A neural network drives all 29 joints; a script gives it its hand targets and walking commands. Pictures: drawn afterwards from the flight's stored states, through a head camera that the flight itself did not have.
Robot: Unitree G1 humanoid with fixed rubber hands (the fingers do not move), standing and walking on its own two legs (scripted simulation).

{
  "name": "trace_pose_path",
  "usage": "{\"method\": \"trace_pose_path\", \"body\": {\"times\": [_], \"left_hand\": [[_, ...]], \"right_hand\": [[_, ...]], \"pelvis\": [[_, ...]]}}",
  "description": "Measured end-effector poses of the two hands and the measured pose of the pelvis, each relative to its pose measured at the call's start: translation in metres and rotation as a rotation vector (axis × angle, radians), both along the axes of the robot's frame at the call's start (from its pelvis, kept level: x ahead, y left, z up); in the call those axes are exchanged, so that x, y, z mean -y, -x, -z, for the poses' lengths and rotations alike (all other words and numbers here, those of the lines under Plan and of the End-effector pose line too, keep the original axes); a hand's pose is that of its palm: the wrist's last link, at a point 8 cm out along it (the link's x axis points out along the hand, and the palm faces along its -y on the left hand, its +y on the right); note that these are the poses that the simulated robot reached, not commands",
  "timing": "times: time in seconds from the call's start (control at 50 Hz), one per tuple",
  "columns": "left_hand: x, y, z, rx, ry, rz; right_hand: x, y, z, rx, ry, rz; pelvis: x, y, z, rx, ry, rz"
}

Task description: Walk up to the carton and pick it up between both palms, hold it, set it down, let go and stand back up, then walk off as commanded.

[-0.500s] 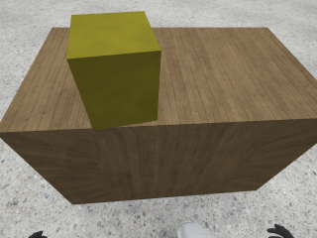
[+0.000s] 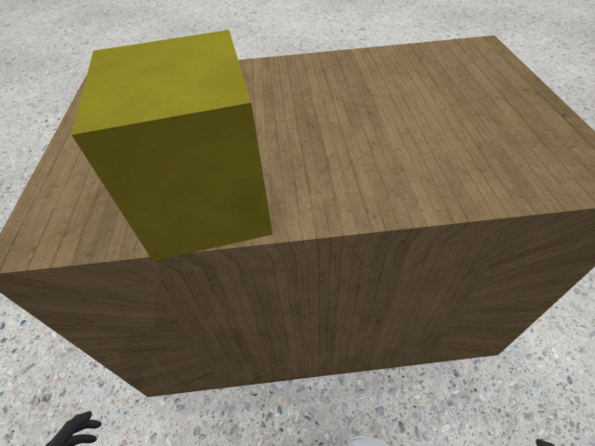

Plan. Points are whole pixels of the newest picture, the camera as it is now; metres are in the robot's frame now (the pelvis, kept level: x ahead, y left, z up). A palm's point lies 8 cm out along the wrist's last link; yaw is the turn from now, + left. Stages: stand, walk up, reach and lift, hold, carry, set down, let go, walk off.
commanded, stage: walk up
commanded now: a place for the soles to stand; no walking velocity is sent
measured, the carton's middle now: (189, 149) +0.53 +0.17 +0.12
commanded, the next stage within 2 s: none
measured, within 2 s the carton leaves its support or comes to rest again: neither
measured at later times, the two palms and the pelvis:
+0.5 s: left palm out of the picture +0.14 +0.32 -0.05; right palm out of the picture +0.08 -0.32 -0.09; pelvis +0.01 +0.00 +0.00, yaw +0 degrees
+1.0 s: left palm out of the picture +0.13 +0.42 -0.07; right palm out of the picture +0.12 -0.25 -0.08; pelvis +0.03 +0.09 -0.01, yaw +3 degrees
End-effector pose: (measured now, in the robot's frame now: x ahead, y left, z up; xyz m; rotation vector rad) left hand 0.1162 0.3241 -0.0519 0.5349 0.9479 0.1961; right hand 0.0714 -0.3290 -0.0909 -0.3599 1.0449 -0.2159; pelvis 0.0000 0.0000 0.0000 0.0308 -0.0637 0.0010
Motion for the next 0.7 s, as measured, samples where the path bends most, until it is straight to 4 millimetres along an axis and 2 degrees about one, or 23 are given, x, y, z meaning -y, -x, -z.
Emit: {"method": "trace_pose_path", "body": {"times": [0.26,0.7], "left_hand": [[0.000,-0.028,-0.003,0.038,0.010,0.011],[0.001,-0.026,-0.006,0.060,0.015,0.007]], "right_hand": [[-0.005,-0.009,0.001,-0.010,-0.007,0.012],[-0.006,-0.005,0.001,-0.001,-0.020,0.023]], "pelvis": [[-0.002,-0.012,-0.001,-0.018,0.003,0.000],[-0.001,-0.010,-0.002,-0.015,0.001,0.000]]}}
